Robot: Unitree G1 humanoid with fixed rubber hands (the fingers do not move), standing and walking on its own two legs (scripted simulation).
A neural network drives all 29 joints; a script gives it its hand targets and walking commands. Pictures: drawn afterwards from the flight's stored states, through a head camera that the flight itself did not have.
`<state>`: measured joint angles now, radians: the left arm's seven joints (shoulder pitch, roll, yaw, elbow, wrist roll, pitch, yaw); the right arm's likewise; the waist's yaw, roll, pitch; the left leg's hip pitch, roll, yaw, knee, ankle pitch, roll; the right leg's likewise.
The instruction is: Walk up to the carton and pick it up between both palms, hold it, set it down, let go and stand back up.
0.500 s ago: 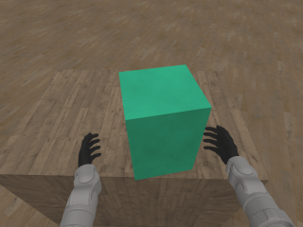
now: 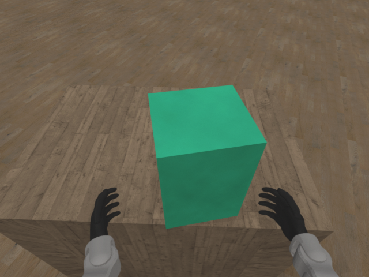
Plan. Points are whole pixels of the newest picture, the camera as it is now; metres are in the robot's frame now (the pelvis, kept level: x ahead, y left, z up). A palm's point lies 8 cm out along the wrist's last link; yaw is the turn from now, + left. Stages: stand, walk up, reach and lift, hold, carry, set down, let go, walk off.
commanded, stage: set down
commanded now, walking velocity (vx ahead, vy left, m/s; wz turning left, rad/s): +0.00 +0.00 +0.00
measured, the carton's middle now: (197, 160) +0.40 +0.02 +0.03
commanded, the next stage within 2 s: none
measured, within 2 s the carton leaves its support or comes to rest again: neither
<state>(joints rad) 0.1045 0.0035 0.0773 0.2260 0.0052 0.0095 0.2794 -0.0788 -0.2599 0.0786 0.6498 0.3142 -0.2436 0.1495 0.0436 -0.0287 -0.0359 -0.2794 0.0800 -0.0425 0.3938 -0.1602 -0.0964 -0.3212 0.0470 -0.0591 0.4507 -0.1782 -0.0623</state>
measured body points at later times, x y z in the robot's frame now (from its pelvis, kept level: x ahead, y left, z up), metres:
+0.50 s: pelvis +0.00 +0.00 +0.00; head -0.01 +0.01 +0.45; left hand +0.20 +0.22 +0.00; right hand +0.25 -0.20 -0.01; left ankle +0.03 +0.18 -0.74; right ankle +0.04 -0.07 -0.74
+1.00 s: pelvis +0.03 +0.01 +0.00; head +0.04 +0.03 +0.45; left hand +0.21 +0.24 -0.02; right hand +0.24 -0.19 -0.04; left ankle +0.03 +0.18 -0.74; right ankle +0.04 -0.07 -0.74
